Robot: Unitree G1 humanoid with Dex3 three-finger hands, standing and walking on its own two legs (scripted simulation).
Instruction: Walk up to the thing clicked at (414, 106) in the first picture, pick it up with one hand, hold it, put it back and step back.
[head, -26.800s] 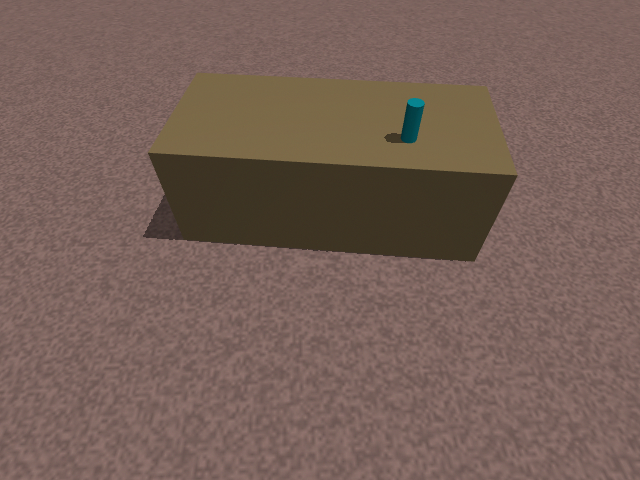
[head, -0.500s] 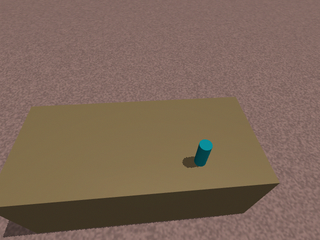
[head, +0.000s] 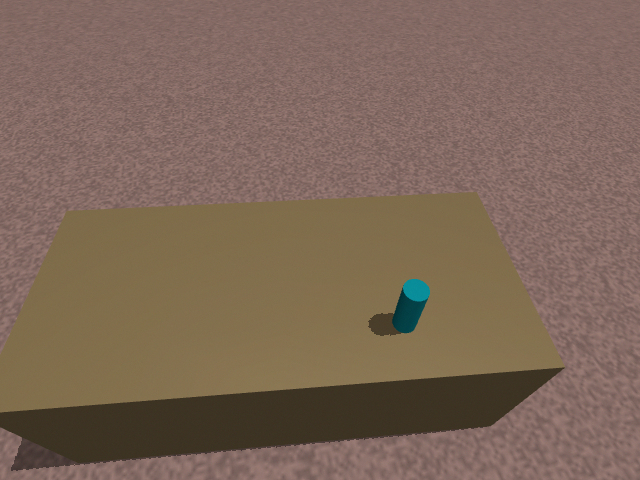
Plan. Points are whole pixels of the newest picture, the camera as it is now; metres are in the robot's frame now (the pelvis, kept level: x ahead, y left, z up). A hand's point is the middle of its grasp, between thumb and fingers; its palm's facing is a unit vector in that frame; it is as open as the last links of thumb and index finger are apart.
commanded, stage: stand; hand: right
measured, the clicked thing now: (409, 307) +0.49 -0.19 -0.26
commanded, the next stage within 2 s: step back in 0.44 s
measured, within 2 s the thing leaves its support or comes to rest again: neither
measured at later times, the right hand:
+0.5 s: hand out of the picture +0.08 -0.26 -0.16, palm faces -0.01 +0.94 -0.34, open 7.4 cm
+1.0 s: hand out of the picture +0.01 -0.32 -0.19, palm faces -0.15 +0.93 -0.34, open 7.4 cm
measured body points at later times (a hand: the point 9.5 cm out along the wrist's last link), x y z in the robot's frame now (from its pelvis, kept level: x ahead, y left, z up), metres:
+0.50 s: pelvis +0.00 -0.01 +0.00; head +0.03 -0.01 +0.45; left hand +0.07 +0.29 -0.14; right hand +0.08 -0.31 -0.14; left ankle +0.03 +0.11 -0.75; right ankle -0.05 -0.15 -0.75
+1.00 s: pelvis -0.09 -0.06 -0.02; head -0.01 -0.09 +0.42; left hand -0.02 +0.25 -0.12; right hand +0.02 -0.37 -0.17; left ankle -0.15 +0.07 -0.67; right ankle -0.08 -0.15 -0.75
